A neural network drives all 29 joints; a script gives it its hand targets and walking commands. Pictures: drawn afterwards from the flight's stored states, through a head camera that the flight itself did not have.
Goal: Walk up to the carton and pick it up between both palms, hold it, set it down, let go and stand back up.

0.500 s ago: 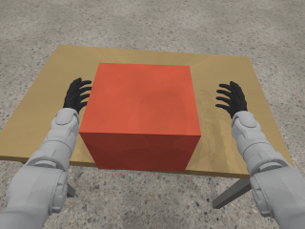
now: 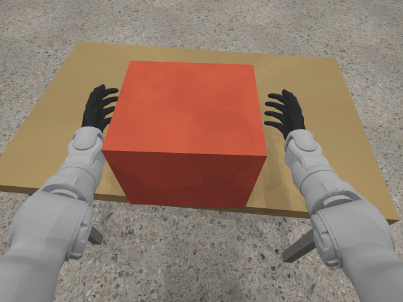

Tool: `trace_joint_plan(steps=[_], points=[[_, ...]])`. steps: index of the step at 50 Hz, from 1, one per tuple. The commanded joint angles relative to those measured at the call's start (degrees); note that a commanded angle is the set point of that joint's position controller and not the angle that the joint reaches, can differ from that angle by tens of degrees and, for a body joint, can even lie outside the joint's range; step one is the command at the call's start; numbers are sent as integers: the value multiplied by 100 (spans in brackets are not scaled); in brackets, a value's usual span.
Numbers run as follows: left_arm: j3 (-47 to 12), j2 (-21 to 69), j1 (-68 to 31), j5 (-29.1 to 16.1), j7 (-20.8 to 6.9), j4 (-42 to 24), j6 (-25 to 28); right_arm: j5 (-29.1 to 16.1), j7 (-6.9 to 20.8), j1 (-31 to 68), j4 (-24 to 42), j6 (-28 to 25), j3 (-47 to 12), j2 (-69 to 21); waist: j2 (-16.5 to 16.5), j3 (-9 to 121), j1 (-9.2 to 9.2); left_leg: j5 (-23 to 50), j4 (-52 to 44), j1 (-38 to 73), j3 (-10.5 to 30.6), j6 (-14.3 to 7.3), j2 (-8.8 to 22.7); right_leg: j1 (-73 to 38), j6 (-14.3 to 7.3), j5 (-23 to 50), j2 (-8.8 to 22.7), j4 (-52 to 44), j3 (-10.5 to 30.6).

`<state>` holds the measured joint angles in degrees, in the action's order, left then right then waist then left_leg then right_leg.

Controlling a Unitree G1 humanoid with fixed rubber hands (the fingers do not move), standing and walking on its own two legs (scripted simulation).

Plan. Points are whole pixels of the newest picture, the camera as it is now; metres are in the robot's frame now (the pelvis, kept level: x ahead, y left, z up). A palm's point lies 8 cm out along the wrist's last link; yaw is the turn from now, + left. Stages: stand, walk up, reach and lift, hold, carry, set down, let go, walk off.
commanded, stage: reach and lift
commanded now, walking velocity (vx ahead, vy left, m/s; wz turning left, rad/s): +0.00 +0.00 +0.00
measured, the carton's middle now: (189, 137) +0.47 +0.05 +0.03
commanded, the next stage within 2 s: none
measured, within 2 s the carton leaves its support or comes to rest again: neither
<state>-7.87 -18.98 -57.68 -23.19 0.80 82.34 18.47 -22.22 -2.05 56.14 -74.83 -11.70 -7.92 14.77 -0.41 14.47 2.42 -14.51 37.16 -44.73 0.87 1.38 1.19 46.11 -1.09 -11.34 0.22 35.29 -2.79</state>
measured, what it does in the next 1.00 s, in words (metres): stands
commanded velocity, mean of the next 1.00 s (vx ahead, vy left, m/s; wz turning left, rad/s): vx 0.00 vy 0.00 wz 0.00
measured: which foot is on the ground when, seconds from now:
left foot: down 0.00-1.00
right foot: down 0.00-1.00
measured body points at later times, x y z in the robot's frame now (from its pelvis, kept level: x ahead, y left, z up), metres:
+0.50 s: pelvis +0.01 +0.01 +0.01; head +0.08 +0.01 +0.45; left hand +0.45 +0.23 +0.09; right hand +0.48 -0.15 +0.08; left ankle +0.02 +0.13 -0.71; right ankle +0.04 -0.11 -0.71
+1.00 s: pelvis +0.01 +0.01 +0.01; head +0.08 +0.02 +0.46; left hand +0.45 +0.23 +0.09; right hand +0.47 -0.14 +0.08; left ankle +0.02 +0.13 -0.71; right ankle +0.04 -0.11 -0.71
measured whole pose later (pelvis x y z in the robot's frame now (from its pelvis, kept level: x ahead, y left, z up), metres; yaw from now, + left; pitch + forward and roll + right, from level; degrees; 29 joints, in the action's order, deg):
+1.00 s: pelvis +0.01 +0.01 +0.01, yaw +0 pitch +19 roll -2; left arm -1.8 -13.3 -54.5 -14.4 4.3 80.7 20.8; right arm -12.8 -3.4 54.9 -77.5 -14.1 2.4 10.6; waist 0.1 12.8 1.8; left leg -13.6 32.9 -38.4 1.7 0.8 1.1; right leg 37.8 -0.4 -8.9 0.1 27.6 -3.6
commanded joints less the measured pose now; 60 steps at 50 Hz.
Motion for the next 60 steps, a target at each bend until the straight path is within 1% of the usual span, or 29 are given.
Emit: trace_joint_plan(steps=[1,4,7,12,15,18,21,23,26,28,30,33,36,40,44,46,47,48,49,53,60], points=[[26,-95,-2257,145,-33,-492,243,464,-226,2403,649,-357,556,651,-24,3493,-369,1415,-122,1135,-353,223,-112,-2337,51,953,-75,-194,109],[133,-68,-2207,298,-27,-541,253,647,-351,2361,469,-480,763,710,42,3532,-436,1670,-112,1252,-359,328,-118,-2466,34,1218,-150,-216,70],[176,-3,-2193,415,18,-663,253,655,-361,2312,317,-533,812,699,229,3437,-412,1900,-139,1523,-322,422,-101,-2365,-9,1208,-205,-309,11],[141,200,-2169,530,130,-814,203,361,-131,2141,156,-436,579,612,607,2992,-232,2153,-252,2129,-203,502,-36,-1781,-103,610,-226,-600,-87],[93,364,-2149,535,166,-889,187,240,20,2076,279,-354,441,481,691,2870,-147,2193,-297,2332,-158,491,-11,-1531,-110,369,-200,-719,-108],[115,480,-2144,519,173,-937,196,274,106,2084,426,-308,415,358,583,2870,-130,2161,-307,2330,-144,442,-4,-1526,-88,332,-165,-750,-94],[208,472,-2123,519,186,-914,227,454,91,2110,459,-323,533,379,366,2946,-193,2091,-296,2191,-147,387,-4,-1668,-69,445,-146,-721,-52],[284,425,-2086,538,198,-873,252,617,18,2126,438,-369,665,443,210,3016,-277,2071,-266,2067,-152,360,-8,-1824,-57,635,-144,-671,-12],[372,411,-2018,594,195,-835,313,868,-141,2166,404,-484,880,459,34,3170,-410,2180,-205,1909,-168,353,-31,-2172,-22,1122,-157,-589,51],[409,436,-1971,660,166,-861,351,990,-239,2165,390,-572,991,418,-1,3269,-472,2355,-168,1874,-181,376,-54,-2419,-2,1485,-177,-555,73],[444,461,-1916,750,138,-912,374,1037,-304,2140,363,-652,1043,377,44,3337,-488,2559,-149,1905,-192,417,-79,-2610,4,1758,-203,-547,73],[493,507,-1841,886,127,-1005,378,974,-315,2075,335,-714,1022,316,213,3312,-443,2773,-181,2081,-185,478,-91,-2650,-10,1805,-236,-614,34],[508,582,-1819,977,158,-1060,358,875,-246,1996,322,-690,958,263,415,3125,-364,2778,-277,2322,-155,514,-77,-2413,-52,1423,-243,-779,-17],[485,685,-1906,1008,224,-1064,319,842,-117,1951,373,-560,932,190,588,2810,-285,2448,-448,2519,-123,502,-39,-1968,-126,681,-211,-992,-61],[441,789,-2054,973,268,-931,331,998,-54,1989,385,-420,1035,82,564,2681,-326,1973,-589,2338,-122,446,-31,-1891,-149,376,-134,-1027,-36],[439,798,-2092,946,284,-873,346,1086,-70,2006,404,-395,1099,73,516,2738,-358,1882,-594,2259,-126,424,-27,-1924,-153,396,-112,-1001,-13],[599,717,-2048,924,303,-841,365,908,-69,2063,678,-432,966,-63,381,2932,-109,1963,-540,2248,-90,307,31,-2126,-62,557,-72,-848,42],[607,699,-2045,930,311,-836,368,906,-85,2096,764,-447,960,-63,311,3049,-145,2006,-522,2205,-98,275,16,-2263,-29,694,-67,-817,57],[627,698,-2028,930,319,-851,375,911,-110,2093,796,-462,949,-71,224,3117,-142,2088,-509,2150,-113,264,15,-2406,-1,849,-71,-787,68],[758,776,-2047,1031,264,-916,393,1023,-159,2093,810,-490,960,-188,108,3165,-147,2342,-456,2121,-135,256,4,-2605,32,1132,-63,-739,71],[960,1105,-2050,1351,154,-1077,526,1422,-124,1948,881,-574,1207,-551,146,2980,-216,2492,-518,2323,-173,285,17,-2690,31,1253,-63,-845,51]])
